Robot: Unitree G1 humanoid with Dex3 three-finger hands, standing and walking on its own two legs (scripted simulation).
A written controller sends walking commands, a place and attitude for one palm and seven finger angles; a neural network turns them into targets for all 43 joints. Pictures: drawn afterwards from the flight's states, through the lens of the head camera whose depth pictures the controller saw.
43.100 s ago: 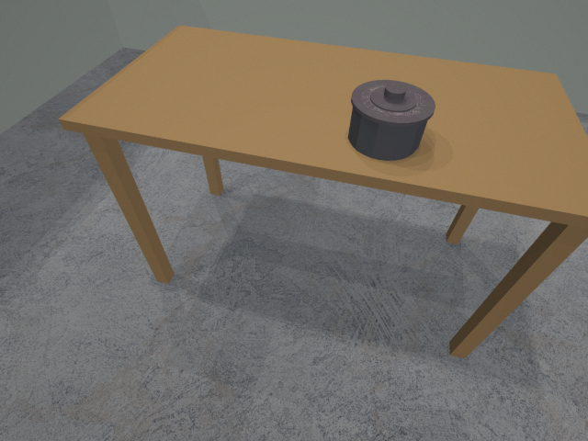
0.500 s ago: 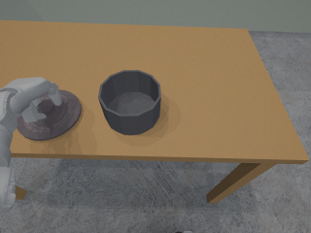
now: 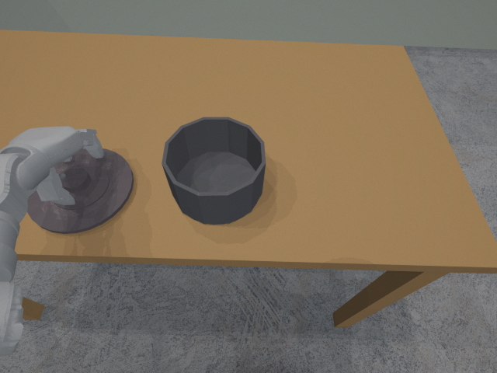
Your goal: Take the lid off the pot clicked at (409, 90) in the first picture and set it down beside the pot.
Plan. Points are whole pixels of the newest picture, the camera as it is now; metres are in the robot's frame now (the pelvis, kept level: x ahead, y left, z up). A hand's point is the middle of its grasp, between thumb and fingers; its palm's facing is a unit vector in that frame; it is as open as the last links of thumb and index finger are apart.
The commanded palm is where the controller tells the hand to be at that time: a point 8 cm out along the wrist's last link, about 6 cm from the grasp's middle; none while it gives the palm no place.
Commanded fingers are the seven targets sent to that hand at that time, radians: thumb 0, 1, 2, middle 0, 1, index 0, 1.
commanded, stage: open the fingers wide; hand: left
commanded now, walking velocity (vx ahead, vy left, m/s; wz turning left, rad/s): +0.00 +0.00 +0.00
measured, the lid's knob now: (75, 179) +0.42 +0.30 +0.04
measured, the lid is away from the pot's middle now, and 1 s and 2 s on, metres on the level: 0.24 0.24 0.24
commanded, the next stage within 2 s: raise the empty hand in 0.02 s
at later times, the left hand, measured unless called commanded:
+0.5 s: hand (50, 166) +0.41 +0.31 +0.09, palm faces -0.36 -0.07 -0.93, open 11.0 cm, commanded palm +0.40 +0.31 +0.16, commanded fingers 0.00 -0.04 0.71 -0.37 -0.81 -0.37 -0.81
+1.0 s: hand (29, 137) +0.41 +0.31 +0.15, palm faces -0.29 -0.07 -0.95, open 11.0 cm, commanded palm +0.40 +0.31 +0.21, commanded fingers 0.00 -0.04 0.71 -0.37 -0.81 -0.37 -0.81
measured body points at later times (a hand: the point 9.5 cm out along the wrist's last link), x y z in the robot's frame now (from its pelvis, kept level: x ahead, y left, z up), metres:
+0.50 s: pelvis +0.01 +0.01 +0.01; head +0.06 +0.01 +0.45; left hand +0.42 +0.31 +0.14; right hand +0.12 -0.24 -0.12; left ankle -0.04 +0.07 -0.73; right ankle +0.02 -0.15 -0.73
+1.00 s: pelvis +0.01 +0.01 +0.01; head +0.05 +0.00 +0.46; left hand +0.42 +0.31 +0.20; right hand +0.12 -0.25 -0.11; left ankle -0.04 +0.07 -0.73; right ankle +0.02 -0.15 -0.73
